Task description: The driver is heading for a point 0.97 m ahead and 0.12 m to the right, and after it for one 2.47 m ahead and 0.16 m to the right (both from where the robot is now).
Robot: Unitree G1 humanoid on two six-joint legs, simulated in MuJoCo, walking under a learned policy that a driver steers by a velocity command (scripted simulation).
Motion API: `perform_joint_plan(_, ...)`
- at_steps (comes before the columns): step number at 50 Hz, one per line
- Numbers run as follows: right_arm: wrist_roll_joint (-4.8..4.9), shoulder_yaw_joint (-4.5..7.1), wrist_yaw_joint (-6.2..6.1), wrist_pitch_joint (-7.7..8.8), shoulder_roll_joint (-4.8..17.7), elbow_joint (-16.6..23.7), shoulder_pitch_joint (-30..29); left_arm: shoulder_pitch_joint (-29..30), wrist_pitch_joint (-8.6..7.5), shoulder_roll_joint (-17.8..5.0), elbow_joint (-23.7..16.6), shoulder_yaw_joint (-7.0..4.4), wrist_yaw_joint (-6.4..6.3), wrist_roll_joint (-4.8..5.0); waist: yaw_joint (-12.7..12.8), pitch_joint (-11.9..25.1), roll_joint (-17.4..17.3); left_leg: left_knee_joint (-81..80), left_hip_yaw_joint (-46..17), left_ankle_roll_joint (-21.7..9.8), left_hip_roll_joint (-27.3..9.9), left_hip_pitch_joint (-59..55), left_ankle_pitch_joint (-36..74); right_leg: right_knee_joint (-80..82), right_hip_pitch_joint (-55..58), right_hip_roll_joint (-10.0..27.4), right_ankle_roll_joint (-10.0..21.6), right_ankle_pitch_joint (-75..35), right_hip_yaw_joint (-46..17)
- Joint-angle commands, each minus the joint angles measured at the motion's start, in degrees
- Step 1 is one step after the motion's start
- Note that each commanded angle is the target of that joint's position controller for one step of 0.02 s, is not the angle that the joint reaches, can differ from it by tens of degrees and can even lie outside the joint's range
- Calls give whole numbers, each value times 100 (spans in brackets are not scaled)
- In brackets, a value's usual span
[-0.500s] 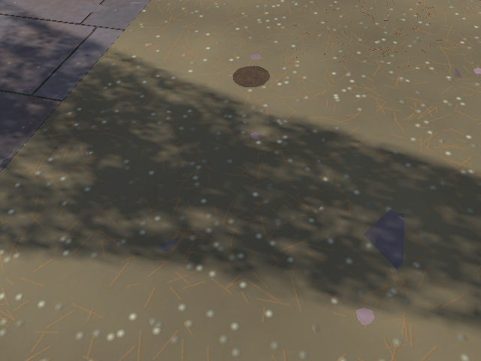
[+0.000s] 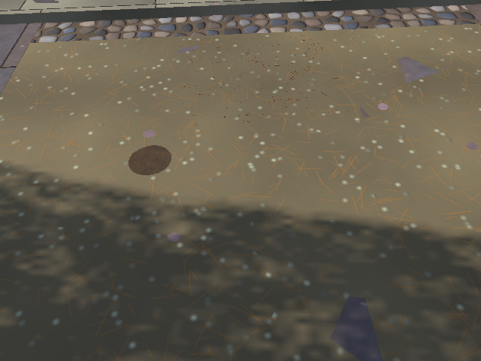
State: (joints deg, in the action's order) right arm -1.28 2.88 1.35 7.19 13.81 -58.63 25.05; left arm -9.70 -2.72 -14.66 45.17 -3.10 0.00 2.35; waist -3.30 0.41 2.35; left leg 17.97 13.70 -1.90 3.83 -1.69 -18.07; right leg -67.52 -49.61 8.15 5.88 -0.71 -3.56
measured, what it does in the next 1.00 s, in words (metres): walks ahead: right foot, then left foot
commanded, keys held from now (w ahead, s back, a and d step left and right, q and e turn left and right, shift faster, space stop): w+e+shift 0.38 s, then w+q+shift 0.62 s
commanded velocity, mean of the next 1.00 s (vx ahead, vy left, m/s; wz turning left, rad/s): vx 1.00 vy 0.00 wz -0.13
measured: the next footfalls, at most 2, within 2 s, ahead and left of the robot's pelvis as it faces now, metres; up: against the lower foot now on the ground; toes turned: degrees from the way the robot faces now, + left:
right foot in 0.20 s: +0.38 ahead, -0.08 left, +0.00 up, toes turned -13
left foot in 0.68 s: +0.84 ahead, -0.07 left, +0.00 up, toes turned -20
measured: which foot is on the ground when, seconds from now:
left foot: down 0.00-0.18, up 0.20-0.66, down 0.68-1.00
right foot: up 0.00-0.18, down 0.20-0.66, up 0.68-1.00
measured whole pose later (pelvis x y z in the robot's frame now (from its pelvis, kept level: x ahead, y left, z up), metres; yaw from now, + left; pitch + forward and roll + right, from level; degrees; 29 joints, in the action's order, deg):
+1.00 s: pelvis +0.91 -0.14 +0.01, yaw -5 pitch +1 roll -1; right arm 2.5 2.5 0.8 4.5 11.9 -46.5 30.8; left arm 2.5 -9.1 -13.0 32.0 -0.5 0.4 -1.2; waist -7.1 -1.5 0.8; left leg 19.6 -13.5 -8.0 9.2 -0.3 -19.1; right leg -35.7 -40.2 1.8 -0.8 -3.1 -8.9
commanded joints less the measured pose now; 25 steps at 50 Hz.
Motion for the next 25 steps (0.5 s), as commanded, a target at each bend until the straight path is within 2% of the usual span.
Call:
perform_joint_plan(1, -32, 12, -160, 157, 586, 585, -699, 81, -54, -47, -333, 25, 123, -47, 323, -1003, -112, -1258, -238, -231, -1493, 1179, 1997, 746, 215, 30, 19, -955, 110)
perform_joint_plan(4, -8, 28, -281, 38, 871, 587, -362, 801, -183, -63, -706, 47, 361, -24, 127, -1104, 0, -998, 78, 56, -1627, 80, 3287, 1803, -52, -169, 180, -1002, 650)
perform_joint_plan(5, -11, 39, -325, -12, 1001, 668, -452, 868, -216, -103, -806, 32, 443, -20, 214, -1014, -104, -755, 279, 186, -1582, -41, 4457, 2188, 363, -355, 261, -901, 989)
perform_joint_plan(6, -19, 71, -385, -61, 1169, 747, -417, 884, -227, -215, -882, -17, 506, -8, 280, -775, -309, -361, 356, 232, -1592, -191, 5935, 2289, 900, -615, 301, -740, 1379)
perform_joint_plan(7, -25, 111, -459, -134, 1332, 817, -423, 598, -203, -356, -884, -88, 539, 42, 505, -504, -585, 220, 400, 211, -1665, -318, 7344, 2188, 1456, -883, 321, -414, 1638)
perform_joint_plan(8, -12, 166, -514, -213, 1514, 921, -612, -86, -131, -562, -790, -193, 536, 73, 939, -131, -927, 1050, 357, 128, -1807, -291, 8484, 2013, 2241, -1067, 402, 104, 1687)
perform_joint_plan(9, 12, 219, -490, -261, 1643, 1101, -1043, -1299, -30, -964, -535, -378, 487, 69, 1596, 396, -1162, 2364, 215, -24, -1910, 129, 9059, 1865, 3600, -1144, 606, 650, 1511)
perform_joint_plan(10, 108, 229, -377, -234, 1569, 1324, -1541, -2790, 38, -1457, -125, -629, 368, 47, 2282, 908, -904, 4367, 87, -113, -1599, 1119, 8001, 2658, 5552, -1103, 873, 450, 983)
perform_joint_plan(11, 36, -50, -177, -29, 449, 1477, -1730, -2839, 113, -1347, 209, -559, 266, 7, 1793, 54, 1097, 7092, -175, -33, -337, 3089, 299, 2839, 5958, -745, 1082, 638, -6)
perform_joint_plan(12, 280, -264, -37, 312, -207, 1986, -979, -2161, -34, -1090, -220, -373, 292, -254, 649, 810, 2222, 8477, -1517, -70, 276, 5104, -1562, 3793, 6974, 127, 2234, 2027, -3324)
perform_joint_plan(13, 334, -221, 44, 560, 304, 2286, -1550, -2228, -151, -664, -286, -291, 305, -307, 982, 1170, 1300, 8165, -2288, -444, 58, 5518, -937, 5096, 7019, 470, 2148, 3323, -4556)
perform_joint_plan(14, 422, -157, 51, 620, 520, 2456, -1905, -2178, -271, -568, -296, -276, 330, -299, 813, 728, 242, 7525, -2283, -583, -151, 5504, -495, 5494, 6415, 494, 1830, 3568, -4576)
perform_joint_plan(15, 330, -145, 15, 566, 480, 2422, -1818, -1685, -344, -575, -396, -256, 375, -227, 383, 306, -894, 6930, -2292, -512, -407, 5141, -112, 5496, 5350, 417, 1634, 3442, -4243)
perform_joint_plan(16, 213, -140, -10, 458, 437, 2382, -1628, -1221, -398, -616, -530, -246, 356, -204, 85, 135, -1064, 6489, -2387, -343, -569, 4698, 65, 5438, 4482, 190, 1612, 3174, -3924)
perform_joint_plan(17, 139, -91, -27, 324, 518, 2337, -1472, -917, -397, -620, -644, -230, 290, -194, -91, -70, -1090, 6117, -2394, -137, -700, 4346, 148, 5517, 3843, -103, 1528, 2827, -3438)
perform_joint_plan(18, 127, -41, -71, 220, 624, 2342, -1430, -785, -381, -559, -686, -204, 231, -157, -175, -214, -1020, 5667, -2319, 45, -796, 4144, 179, 5560, 3415, -313, 1468, 2445, -2980)
perform_joint_plan(19, 105, -28, -124, 153, 651, 2411, -1592, -779, -373, -489, -696, -175, 161, -125, -152, -350, -945, 5126, -2176, 188, -862, 3933, 235, 5580, 2994, -492, 1413, 2056, -2565)
perform_joint_plan(20, 40, -66, -163, 109, 572, 2527, -1886, -809, -368, -431, -673, -149, 64, -115, -50, -478, -828, 4501, -1911, 307, -923, 3800, 693, 5588, 2711, -621, 1355, 1429, -1999)
perform_joint_plan(21, -36, -136, -181, 89, 398, 2631, -2235, -911, -344, -346, -600, -116, -35, -114, 152, -554, -621, 3833, -1643, 390, -933, 3632, 1388, 5523, 2508, -766, 1249, 871, -1481)
perform_joint_plan(22, -61, -206, -170, 85, 186, 2695, -2500, -1053, -317, -274, -492, -89, -93, -103, 370, -538, -342, 3130, -1483, 403, -907, 3317, 2210, 5421, 2394, -950, 1062, 596, -1049)
perform_joint_plan(23, -27, -252, -158, 82, 43, 2758, -2768, -1218, -312, -299, -411, -90, -103, -93, 610, -526, -117, 2520, -1324, 384, -830, 2995, 2850, 5449, 2317, -1001, 905, 651, -828)
perform_joint_plan(24, 56, -257, -154, 79, 30, 2809, -3008, -1426, -334, -382, -339, -106, -72, -96, 859, -518, 42, 2127, -1187, 368, -744, 2815, 3223, 5589, 2421, -889, 848, 829, -825)
perform_joint_plan(25, 150, -222, -156, 81, 123, 2855, -3183, -1567, -370, -472, -286, -122, -20, -94, 1049, -548, 167, 1770, -1167, 332, -709, 2888, 3294, 5637, 2785, -737, 826, 891, -879)
Over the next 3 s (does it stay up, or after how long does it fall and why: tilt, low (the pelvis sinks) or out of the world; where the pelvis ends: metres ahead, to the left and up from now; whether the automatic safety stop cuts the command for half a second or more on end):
stays up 2.56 -0.29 0.00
